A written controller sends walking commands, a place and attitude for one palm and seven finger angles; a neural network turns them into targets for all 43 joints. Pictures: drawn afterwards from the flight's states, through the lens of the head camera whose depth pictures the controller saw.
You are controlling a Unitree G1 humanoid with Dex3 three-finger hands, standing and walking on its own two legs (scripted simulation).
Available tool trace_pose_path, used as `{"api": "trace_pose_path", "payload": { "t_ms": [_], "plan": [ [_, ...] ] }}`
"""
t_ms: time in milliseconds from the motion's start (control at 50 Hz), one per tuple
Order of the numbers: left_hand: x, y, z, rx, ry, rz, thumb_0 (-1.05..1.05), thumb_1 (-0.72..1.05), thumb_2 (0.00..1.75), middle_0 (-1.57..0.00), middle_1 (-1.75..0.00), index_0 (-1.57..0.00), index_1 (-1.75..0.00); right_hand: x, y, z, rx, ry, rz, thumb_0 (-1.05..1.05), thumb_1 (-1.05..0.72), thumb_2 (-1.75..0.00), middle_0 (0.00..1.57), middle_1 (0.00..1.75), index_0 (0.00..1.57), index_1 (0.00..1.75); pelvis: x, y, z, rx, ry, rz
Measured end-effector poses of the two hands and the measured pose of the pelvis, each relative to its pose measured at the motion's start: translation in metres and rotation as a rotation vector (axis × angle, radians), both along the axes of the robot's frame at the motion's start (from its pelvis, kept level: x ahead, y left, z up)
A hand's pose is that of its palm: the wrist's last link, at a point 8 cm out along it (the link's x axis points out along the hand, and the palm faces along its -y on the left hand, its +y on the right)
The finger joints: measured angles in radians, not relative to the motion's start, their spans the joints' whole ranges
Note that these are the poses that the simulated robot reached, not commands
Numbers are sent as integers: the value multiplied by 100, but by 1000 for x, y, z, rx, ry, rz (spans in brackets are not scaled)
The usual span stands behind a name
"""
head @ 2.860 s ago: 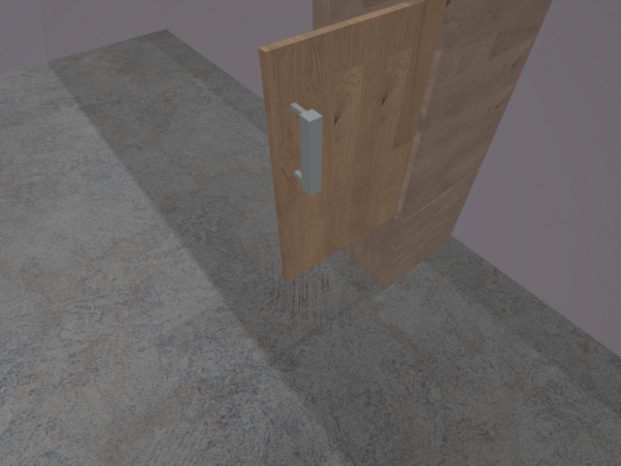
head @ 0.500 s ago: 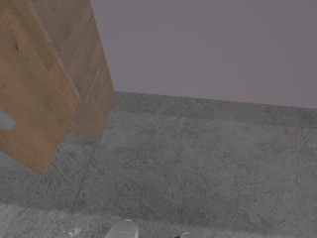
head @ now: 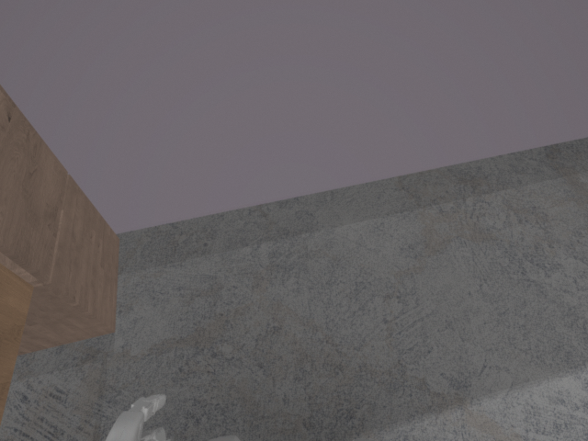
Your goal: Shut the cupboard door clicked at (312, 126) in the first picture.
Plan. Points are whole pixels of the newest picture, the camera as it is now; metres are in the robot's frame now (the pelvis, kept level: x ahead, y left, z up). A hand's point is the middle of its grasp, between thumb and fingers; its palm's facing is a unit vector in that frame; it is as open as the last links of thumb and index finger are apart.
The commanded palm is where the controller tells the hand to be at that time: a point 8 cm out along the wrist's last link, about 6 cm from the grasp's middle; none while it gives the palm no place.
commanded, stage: walk to a spot facing it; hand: left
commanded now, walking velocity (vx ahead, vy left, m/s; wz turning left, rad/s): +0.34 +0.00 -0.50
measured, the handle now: out of the picture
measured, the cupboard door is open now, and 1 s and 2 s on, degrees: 88 88 88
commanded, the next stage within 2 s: turn to face it in 0.96 s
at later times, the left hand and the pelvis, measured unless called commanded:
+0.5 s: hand (202, 313) +0.34 +0.18 -0.15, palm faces -0.25 -0.95 -0.17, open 7.4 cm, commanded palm none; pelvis +0.21 +0.01 +0.02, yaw -16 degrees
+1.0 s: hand (272, 231) +0.52 +0.06 -0.15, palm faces -0.37 -0.91 -0.19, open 7.2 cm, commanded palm none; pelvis +0.43 -0.11 +0.02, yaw -24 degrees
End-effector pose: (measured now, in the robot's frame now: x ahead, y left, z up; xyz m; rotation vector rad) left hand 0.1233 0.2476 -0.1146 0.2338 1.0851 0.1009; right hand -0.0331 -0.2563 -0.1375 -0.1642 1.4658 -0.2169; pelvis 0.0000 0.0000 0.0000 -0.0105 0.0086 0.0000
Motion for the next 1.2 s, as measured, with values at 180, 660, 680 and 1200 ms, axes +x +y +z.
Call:
{"api": "trace_pose_path", "payload": {
  "t_ms": [180, 660, 680, 1200],
  "plan": [
    [8, -7, -6, -29, 206, -27, 0, 90, 90, -20, -30, -21, -30, 134, 2, 25, -15, -235, -28, 1, -91, -90, 20, 30, 19, 30, 67, 5, 17, 16, 18, -102],
    [371, -104, 0, -29, 7, -379, 0, 91, 90, -19, -30, -20, -30, 169, 29, 4, 50, 47, -367, 0, -91, -90, 20, 30, 20, 30, 284, -33, 3, 24, -1, -346],
    [387, -114, -3, -25, -27, -389, 0, 91, 90, -19, -30, -20, -30, 168, 26, -1, 64, 74, -381, 0, -91, -90, 20, 30, 20, 30, 293, -42, -4, 36, -5, -343],
    [474, -143, -35, 13, 377, -274, 0, 91, 90, -20, -30, -20, -30, 560, -111, 19, -79, -371, -294, 0, -91, -90, 20, 30, 20, 30, 530, -118, 0, -1, -17, -450]
  ]
}}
